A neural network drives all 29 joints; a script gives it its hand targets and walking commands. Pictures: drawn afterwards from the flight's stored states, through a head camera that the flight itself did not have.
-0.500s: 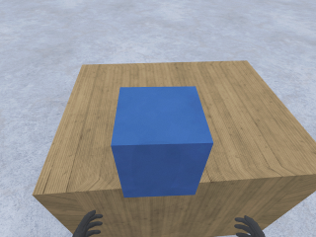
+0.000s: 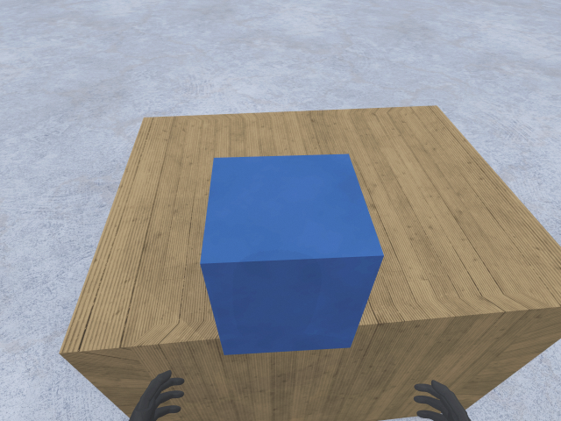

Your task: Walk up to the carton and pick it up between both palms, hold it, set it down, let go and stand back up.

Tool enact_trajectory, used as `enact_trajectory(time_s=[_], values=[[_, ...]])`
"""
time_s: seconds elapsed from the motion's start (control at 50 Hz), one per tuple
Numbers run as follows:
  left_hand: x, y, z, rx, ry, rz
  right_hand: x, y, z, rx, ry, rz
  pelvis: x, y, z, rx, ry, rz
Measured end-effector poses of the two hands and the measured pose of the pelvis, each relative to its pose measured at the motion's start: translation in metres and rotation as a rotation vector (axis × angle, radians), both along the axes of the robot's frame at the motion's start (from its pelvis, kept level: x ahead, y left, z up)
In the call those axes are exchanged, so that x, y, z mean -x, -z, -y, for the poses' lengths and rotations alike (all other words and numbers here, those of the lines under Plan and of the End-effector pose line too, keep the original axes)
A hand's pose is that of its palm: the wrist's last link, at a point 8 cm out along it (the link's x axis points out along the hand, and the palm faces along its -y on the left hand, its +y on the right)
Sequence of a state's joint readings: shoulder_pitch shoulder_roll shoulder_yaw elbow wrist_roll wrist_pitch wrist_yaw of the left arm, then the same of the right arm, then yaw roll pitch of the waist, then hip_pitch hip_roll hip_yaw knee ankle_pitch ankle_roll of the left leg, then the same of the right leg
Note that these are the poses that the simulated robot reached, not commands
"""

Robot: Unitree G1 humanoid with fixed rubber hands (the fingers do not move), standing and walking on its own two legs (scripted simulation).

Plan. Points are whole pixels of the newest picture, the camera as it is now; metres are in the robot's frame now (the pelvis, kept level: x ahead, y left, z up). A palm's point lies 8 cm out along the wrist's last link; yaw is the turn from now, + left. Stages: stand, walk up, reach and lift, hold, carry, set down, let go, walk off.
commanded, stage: let go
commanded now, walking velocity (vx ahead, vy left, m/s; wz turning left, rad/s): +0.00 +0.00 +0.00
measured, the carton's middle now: (285, 256) +0.38 +0.04 +0.04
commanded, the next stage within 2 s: stand in 0.06 s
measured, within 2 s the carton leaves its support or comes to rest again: neither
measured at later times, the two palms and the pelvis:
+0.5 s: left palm out of the picture -0.03 +0.25 -0.15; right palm out of the picture +0.05 -0.23 -0.14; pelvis -0.02 +0.00 -0.02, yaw +8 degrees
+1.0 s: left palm out of the picture -0.09 +0.20 -0.17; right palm out of the picture -0.01 -0.23 -0.15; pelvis -0.03 -0.01 -0.01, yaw +10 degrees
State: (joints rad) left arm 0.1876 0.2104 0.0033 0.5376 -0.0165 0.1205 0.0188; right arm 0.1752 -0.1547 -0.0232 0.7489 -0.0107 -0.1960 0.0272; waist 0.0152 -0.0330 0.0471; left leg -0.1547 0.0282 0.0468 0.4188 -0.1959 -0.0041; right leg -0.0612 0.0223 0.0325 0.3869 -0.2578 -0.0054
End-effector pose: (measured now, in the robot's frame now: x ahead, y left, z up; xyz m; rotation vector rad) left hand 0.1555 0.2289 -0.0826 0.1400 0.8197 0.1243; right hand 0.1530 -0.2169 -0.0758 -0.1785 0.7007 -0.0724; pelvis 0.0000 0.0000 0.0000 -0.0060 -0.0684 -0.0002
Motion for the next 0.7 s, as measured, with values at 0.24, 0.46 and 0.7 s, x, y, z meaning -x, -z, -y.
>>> enact_trajectory(time_s=[0.24, 0.46, 0.7], values=[[0.041, 0.020, -0.020, -0.041, -0.056, -0.045, 0.046, 0.040, 0.011, 0.045, -0.016, -0.296, 0.006, 0.010, -0.001, 0.018, -0.086, -0.040], [0.168, 0.063, -0.025, -0.032, -0.220, -0.361, 0.098, 0.061, 0.015, 0.068, -0.016, -0.467, 0.016, 0.016, 0.001, 0.026, -0.137, -0.043], [0.243, 0.072, 0.010, 0.043, -0.288, -0.523, 0.124, 0.064, 0.015, 0.061, -0.012, -0.531, 0.031, 0.010, 0.012, 0.028, -0.164, -0.040]])
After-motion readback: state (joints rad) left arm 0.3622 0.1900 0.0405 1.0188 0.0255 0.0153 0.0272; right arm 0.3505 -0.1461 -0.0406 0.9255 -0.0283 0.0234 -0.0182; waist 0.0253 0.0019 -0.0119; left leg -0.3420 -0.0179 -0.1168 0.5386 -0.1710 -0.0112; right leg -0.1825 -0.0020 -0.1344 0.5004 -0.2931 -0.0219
